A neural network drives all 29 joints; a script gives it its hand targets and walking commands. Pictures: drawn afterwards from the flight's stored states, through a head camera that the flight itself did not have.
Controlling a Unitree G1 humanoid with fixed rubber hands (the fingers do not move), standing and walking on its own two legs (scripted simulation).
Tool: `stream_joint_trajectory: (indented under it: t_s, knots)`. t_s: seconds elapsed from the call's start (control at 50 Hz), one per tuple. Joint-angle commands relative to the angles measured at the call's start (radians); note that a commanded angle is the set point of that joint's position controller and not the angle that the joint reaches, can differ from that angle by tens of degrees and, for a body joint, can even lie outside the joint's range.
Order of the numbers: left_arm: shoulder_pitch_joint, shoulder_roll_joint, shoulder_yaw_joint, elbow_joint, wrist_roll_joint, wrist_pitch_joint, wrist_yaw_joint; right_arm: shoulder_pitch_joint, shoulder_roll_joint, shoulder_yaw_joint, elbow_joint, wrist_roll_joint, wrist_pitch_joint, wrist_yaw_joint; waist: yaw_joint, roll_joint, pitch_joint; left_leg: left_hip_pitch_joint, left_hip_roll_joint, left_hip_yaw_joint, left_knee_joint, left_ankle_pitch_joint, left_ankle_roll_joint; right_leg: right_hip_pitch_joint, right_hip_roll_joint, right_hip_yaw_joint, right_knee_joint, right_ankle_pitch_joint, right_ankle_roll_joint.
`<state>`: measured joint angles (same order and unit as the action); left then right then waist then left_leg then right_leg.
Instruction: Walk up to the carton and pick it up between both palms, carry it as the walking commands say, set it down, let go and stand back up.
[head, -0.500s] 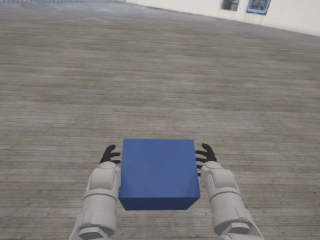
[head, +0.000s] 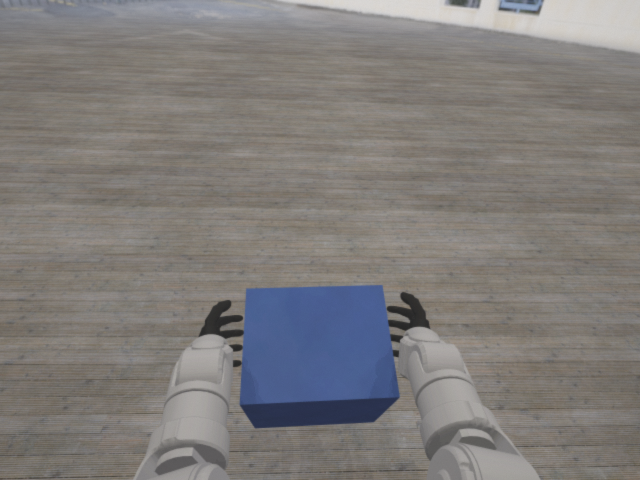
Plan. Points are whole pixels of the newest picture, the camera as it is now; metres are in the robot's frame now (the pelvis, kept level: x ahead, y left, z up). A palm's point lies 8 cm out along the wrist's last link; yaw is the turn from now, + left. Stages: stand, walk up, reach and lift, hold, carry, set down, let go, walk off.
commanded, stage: set down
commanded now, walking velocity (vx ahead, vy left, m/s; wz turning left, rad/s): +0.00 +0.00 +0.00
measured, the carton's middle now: (315, 360) +0.34 +0.00 -0.05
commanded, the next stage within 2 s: none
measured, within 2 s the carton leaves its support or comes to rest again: neither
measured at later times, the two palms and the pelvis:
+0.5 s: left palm (232, 371) +0.34 +0.13 -0.07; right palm (408, 358) +0.35 -0.16 -0.06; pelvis +0.02 -0.01 -0.01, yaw +0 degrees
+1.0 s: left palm (225, 411) +0.33 +0.15 -0.18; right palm (382, 398) +0.34 -0.13 -0.17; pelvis -0.04 +0.01 -0.09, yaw -3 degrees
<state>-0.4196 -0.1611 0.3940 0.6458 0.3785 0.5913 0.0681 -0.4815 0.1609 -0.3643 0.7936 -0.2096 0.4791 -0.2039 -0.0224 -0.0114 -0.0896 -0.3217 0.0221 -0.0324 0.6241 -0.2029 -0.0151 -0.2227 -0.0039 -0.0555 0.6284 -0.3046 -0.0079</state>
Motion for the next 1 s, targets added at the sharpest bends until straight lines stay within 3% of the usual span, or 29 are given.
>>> stream_joint_trajectory:
  t_s: [0.0, 0.02, 0.04, 0.06, 0.08, 0.1, 0.12, 0.16, 0.18, 0.22, 0.24, 0.28, 0.34, 0.4, 0.44, 0.46, 0.52, 0.56, 0.58, 0.66, 0.68, 0.74, 0.78, 0.82, 0.84, 0.9, 0.92, 0.98]
  knots:
    - [-0.806, -0.944, -0.367, -0.001, -0.192, -0.124, -0.315, -0.685, 0.997, 0.237, 0.085, 0.040, -0.059, 0.481, 0.052, 0.065, -0.087, 0.213, -0.080, -0.028, -0.103, -0.176, 0.015, -0.280, 0.063, 0.149, -0.147, -0.182, -0.066]
    - [-0.840, -0.957, -0.399, -0.037, -0.203, -0.144, -0.305, -0.697, 1.000, 0.252, 0.078, 0.052, -0.080, 0.483, 0.043, 0.071, -0.119, 0.208, -0.072, -0.048, -0.102, -0.190, 0.012, -0.275, 0.070, 0.149, -0.125, -0.159, -0.066]
    - [-0.765, -0.959, -0.383, -0.001, -0.185, -0.143, -0.297, -0.690, 0.990, 0.262, 0.059, 0.050, -0.088, 0.481, 0.058, 0.070, -0.101, 0.198, -0.077, -0.051, -0.104, -0.166, 0.014, -0.294, 0.071, 0.146, -0.117, -0.132, -0.064]
    - [-0.755, -0.953, -0.380, 0.002, -0.172, -0.155, -0.296, -0.672, 0.974, 0.263, 0.047, 0.039, -0.103, 0.475, 0.044, 0.084, -0.113, 0.164, -0.087, -0.039, -0.096, -0.146, 0.011, -0.296, 0.074, 0.150, -0.116, -0.104, -0.067]
    - [-0.721, -0.941, -0.364, 0.026, -0.162, -0.172, -0.290, -0.682, 0.978, 0.283, 0.032, 0.037, -0.122, 0.468, 0.062, 0.059, -0.122, 0.150, -0.090, -0.032, -0.075, -0.114, 0.018, -0.299, 0.067, 0.162, -0.112, -0.096, -0.063]
    - [-0.710, -0.925, -0.375, 0.007, -0.152, -0.190, -0.288, -0.651, 0.967, 0.288, 0.016, 0.032, -0.135, 0.461, 0.051, 0.062, -0.129, 0.136, -0.093, -0.035, -0.069, -0.067, 0.018, -0.319, 0.075, 0.157, -0.104, -0.047, -0.057]
    - [-0.692, -0.915, -0.362, 0.026, -0.144, -0.205, -0.282, -0.648, 0.965, 0.298, 0.017, 0.034, -0.150, 0.457, 0.070, 0.062, -0.150, 0.119, -0.095, -0.029, -0.059, -0.048, 0.020, -0.309, 0.075, 0.165, -0.096, -0.029, -0.056]
    - [-0.675, -0.919, -0.391, 0.010, -0.147, -0.247, -0.278, -0.612, 0.960, 0.307, -0.008, 0.013, -0.184, 0.440, 0.042, 0.027, -0.209, 0.103, -0.094, -0.039, -0.035, 0.037, 0.023, -0.313, 0.084, 0.166, -0.074, 0.053, -0.045]
    - [-0.645, -0.911, -0.394, -0.010, -0.141, -0.269, -0.271, -0.585, 0.955, 0.327, -0.025, 0.019, -0.202, 0.434, 0.058, 0.055, -0.219, 0.071, -0.100, -0.034, -0.016, 0.110, 0.021, -0.304, 0.084, 0.174, -0.063, 0.122, -0.047]
    - [-0.599, -0.896, -0.398, -0.002, -0.134, -0.300, -0.262, -0.561, 0.957, 0.372, -0.046, 0.024, -0.234, 0.419, 0.086, 0.047, -0.303, 0.052, -0.107, -0.031, 0.016, 0.186, 0.025, -0.293, 0.089, 0.179, -0.042, 0.184, -0.040]
    - [-0.611, -0.871, -0.411, -0.021, -0.143, -0.323, -0.260, -0.558, 0.968, 0.375, -0.049, 0.022, -0.248, 0.412, 0.077, 0.030, -0.333, 0.024, -0.108, -0.032, 0.028, 0.189, 0.032, -0.287, 0.092, 0.184, -0.030, 0.198, -0.032]
    - [-0.578, -0.869, -0.445, -0.050, -0.146, -0.364, -0.253, -0.516, 0.977, 0.419, -0.073, 0.031, -0.278, 0.401, 0.094, 0.041, -0.405, 0.000, -0.117, -0.034, 0.055, 0.271, 0.034, -0.278, 0.101, 0.188, -0.006, 0.289, -0.026]
    - [-0.527, -0.830, -0.487, -0.079, -0.165, -0.424, -0.247, -0.453, 1.002, 0.489, -0.080, 0.040, -0.322, 0.372, 0.115, 0.006, -0.513, -0.056, -0.126, -0.043, 0.100, 0.395, 0.040, -0.253, 0.103, 0.206, 0.028, 0.441, -0.009]
    - [-0.504, -0.806, -0.518, -0.100, -0.175, -0.478, -0.240, -0.435, 0.988, 0.543, -0.112, 0.052, -0.368, 0.351, 0.120, -0.005, -0.590, -0.115, -0.134, -0.053, 0.145, 0.466, 0.044, -0.276, 0.111, 0.209, 0.073, 0.543, 0.002]
    - [-0.493, -0.771, -0.520, -0.117, -0.167, -0.509, -0.230, -0.448, 0.983, 0.571, -0.115, 0.065, -0.390, 0.341, 0.155, -0.011, -0.654, -0.137, -0.134, -0.057, 0.173, 0.474, 0.051, -0.306, 0.117, 0.205, 0.112, 0.536, 0.009]
    - [-0.506, -0.763, -0.536, -0.128, -0.176, -0.524, -0.225, -0.418, 0.980, 0.572, -0.091, 0.063, -0.402, 0.337, 0.142, -0.013, -0.674, -0.142, -0.137, -0.055, 0.180, 0.478, 0.048, -0.323, 0.119, 0.204, 0.115, 0.551, 0.013]
    - [-0.530, -0.726, -0.546, -0.157, -0.183, -0.553, -0.213, -0.439, 0.945, 0.583, -0.102, 0.063, -0.429, 0.318, 0.148, -0.030, -0.727, -0.221, -0.142, -0.046, 0.218, 0.431, 0.047, -0.347, 0.128, 0.199, 0.154, 0.533, 0.019]
    - [-0.513, -0.696, -0.560, -0.167, -0.187, -0.566, -0.195, -0.466, 0.920, 0.624, -0.141, 0.090, -0.451, 0.312, 0.176, -0.022, -0.779, -0.229, -0.142, -0.042, 0.236, 0.425, 0.044, -0.374, 0.131, 0.200, 0.176, 0.512, 0.020]
    - [-0.552, -0.683, -0.575, -0.184, -0.204, -0.573, -0.189, -0.484, 0.897, 0.619, -0.138, 0.092, -0.458, 0.302, 0.161, -0.026, -0.799, -0.244, -0.145, -0.037, 0.248, 0.386, 0.042, -0.398, 0.134, 0.196, 0.185, 0.466, 0.020]
    - [-0.611, -0.612, -0.635, -0.261, -0.245, -0.613, -0.149, -0.516, 0.823, 0.677, -0.165, 0.127, -0.490, 0.262, 0.171, -0.023, -0.909, -0.301, -0.149, -0.017, 0.311, 0.317, 0.038, -0.446, 0.142, 0.181, 0.249, 0.377, 0.020]
    - [-0.597, -0.589, -0.639, -0.256, -0.246, -0.620, -0.136, -0.503, 0.801, 0.675, -0.170, 0.126, -0.496, 0.250, 0.162, -0.033, -0.916, -0.321, -0.148, -0.016, 0.323, 0.313, 0.039, -0.471, 0.144, 0.175, 0.267, 0.383, 0.022]
    - [-0.680, -0.514, -0.642, -0.258, -0.273, -0.630, -0.103, -0.530, 0.692, 0.627, -0.161, 0.118, -0.513, 0.217, 0.133, -0.005, -0.870, -0.416, -0.157, 0.004, 0.353, 0.175, 0.027, -0.571, 0.150, 0.163, 0.301, 0.239, 0.009]
    - [-0.682, -0.465, -0.651, -0.246, -0.276, -0.626, -0.073, -0.575, 0.626, 0.640, -0.212, 0.138, -0.526, 0.199, 0.143, -0.002, -0.879, -0.415, -0.156, 0.008, 0.371, 0.120, 0.023, -0.619, 0.156, 0.143, 0.337, 0.181, 0.009]
    - [-0.736, -0.418, -0.647, -0.262, -0.297, -0.629, -0.041, -0.602, 0.551, 0.621, -0.199, 0.144, -0.530, 0.182, 0.135, 0.033, -0.879, -0.443, -0.156, 0.020, 0.390, 0.028, 0.014, -0.659, 0.159, 0.142, 0.359, 0.096, -0.003]
    - [-0.788, -0.380, -0.650, -0.293, -0.315, -0.628, -0.028, -0.627, 0.514, 0.614, -0.219, 0.151, -0.526, 0.170, 0.124, 0.022, -0.885, -0.439, -0.152, 0.013, 0.392, -0.041, 0.015, -0.671, 0.159, 0.132, 0.372, 0.028, -0.002]
    - [-0.777, -0.323, -0.602, -0.189, -0.312, -0.599, 0.014, -0.669, 0.404, 0.551, -0.173, 0.134, -0.520, 0.147, 0.127, 0.048, -0.782, -0.465, -0.149, 0.015, 0.393, -0.205, 0.009, -0.783, 0.157, 0.115, 0.389, -0.134, -0.010]
    - [-0.799, -0.336, -0.607, -0.186, -0.329, -0.589, 0.021, -0.676, 0.368, 0.542, -0.166, 0.128, -0.515, 0.144, 0.093, 0.057, -0.780, -0.463, -0.148, 0.000, 0.397, -0.244, 0.010, -0.805, 0.157, 0.107, 0.402, -0.160, -0.016]
    - [-0.876, -0.337, -0.608, -0.151, -0.347, -0.553, 0.045, -0.763, 0.324, 0.517, -0.161, 0.149, -0.502, 0.144, 0.086, 0.084, -0.755, -0.462, -0.144, -0.024, 0.401, -0.374, 0.011, -0.891, 0.166, 0.095, 0.435, -0.225, -0.021]
